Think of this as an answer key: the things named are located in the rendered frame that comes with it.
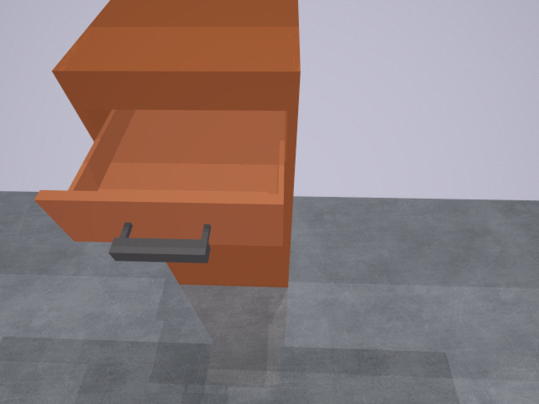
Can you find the cabinet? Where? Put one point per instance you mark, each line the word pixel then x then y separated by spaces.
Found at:
pixel 196 55

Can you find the drawer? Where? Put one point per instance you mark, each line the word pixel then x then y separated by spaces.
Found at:
pixel 169 172

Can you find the handle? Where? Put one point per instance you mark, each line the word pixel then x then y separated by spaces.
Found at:
pixel 124 248

